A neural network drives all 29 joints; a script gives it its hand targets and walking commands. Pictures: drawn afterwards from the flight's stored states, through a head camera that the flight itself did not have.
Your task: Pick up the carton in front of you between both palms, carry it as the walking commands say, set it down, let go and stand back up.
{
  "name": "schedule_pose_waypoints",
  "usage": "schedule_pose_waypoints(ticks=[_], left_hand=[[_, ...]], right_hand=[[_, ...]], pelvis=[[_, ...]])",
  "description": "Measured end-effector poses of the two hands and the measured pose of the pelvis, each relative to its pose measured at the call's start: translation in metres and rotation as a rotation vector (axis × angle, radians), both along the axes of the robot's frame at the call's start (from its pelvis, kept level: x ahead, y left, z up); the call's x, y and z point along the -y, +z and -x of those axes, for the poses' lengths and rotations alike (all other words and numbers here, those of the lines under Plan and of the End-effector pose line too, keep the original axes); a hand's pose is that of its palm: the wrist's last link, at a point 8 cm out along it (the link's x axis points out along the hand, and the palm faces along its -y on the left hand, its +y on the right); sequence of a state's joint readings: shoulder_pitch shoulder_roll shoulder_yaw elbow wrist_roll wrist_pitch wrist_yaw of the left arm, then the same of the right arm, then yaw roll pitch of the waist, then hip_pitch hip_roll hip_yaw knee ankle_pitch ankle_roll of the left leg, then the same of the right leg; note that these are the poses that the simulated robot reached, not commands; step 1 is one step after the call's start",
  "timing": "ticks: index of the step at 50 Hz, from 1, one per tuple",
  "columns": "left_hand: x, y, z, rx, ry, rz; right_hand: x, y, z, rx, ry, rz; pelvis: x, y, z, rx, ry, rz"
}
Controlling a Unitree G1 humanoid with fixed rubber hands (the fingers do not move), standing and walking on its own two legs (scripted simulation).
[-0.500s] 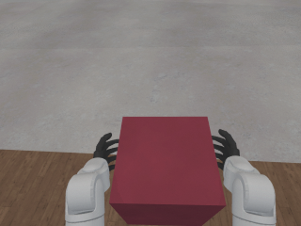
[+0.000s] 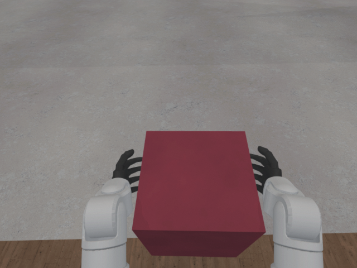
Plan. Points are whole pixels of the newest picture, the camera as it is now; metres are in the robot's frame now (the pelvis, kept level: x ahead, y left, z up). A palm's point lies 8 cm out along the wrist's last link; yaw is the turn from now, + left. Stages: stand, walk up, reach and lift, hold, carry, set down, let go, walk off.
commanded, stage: carry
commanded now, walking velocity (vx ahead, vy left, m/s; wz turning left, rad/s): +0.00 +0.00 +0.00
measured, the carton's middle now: (194, 198) +0.30 -0.01 +0.01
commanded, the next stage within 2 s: none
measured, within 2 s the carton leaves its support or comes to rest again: neither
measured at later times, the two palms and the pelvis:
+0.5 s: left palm (147, 100) +0.58 +0.12 +0.08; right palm (248, 94) +0.59 -0.18 +0.09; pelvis +0.20 -0.04 -0.01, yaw +1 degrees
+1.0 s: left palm (146, 90) +0.59 +0.12 +0.10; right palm (248, 87) +0.60 -0.18 +0.11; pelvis +0.23 -0.02 -0.01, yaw +0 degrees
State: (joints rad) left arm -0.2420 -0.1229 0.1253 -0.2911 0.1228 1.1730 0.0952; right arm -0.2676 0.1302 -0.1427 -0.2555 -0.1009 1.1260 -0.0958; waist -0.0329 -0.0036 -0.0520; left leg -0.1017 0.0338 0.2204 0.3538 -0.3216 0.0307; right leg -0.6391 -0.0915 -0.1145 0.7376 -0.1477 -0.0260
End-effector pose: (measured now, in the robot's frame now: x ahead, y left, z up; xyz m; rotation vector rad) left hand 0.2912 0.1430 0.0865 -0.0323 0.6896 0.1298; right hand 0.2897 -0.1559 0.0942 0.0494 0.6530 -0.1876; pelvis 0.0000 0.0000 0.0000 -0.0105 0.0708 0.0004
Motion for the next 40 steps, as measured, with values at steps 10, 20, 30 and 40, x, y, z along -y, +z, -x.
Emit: schedule_pose_waypoints(ticks=[10,20,30,40], left_hand=[[0.018,0.004,-0.172,-0.035,0.011,-0.115],[0.022,-0.003,-0.258,-0.099,0.044,-0.051],[0.022,0.004,-0.301,-0.045,0.036,-0.009],[0.025,0.015,-0.315,-0.049,-0.005,-0.037]], right_hand=[[0.019,-0.007,-0.196,-0.031,0.134,0.024],[0.022,-0.007,-0.285,-0.097,0.1,0.008],[0.022,0.0,-0.313,-0.045,0.047,0.003],[0.026,0.011,-0.32,-0.05,0.044,0.023]], pelvis=[[0.032,-0.03,-0.109,0.017,0.022,-0.019],[0.039,-0.013,-0.166,-0.026,0.019,-0.024],[0.033,-0.014,-0.217,-0.032,0.002,-0.021],[0.028,-0.011,-0.238,-0.024,0.0,-0.017]])
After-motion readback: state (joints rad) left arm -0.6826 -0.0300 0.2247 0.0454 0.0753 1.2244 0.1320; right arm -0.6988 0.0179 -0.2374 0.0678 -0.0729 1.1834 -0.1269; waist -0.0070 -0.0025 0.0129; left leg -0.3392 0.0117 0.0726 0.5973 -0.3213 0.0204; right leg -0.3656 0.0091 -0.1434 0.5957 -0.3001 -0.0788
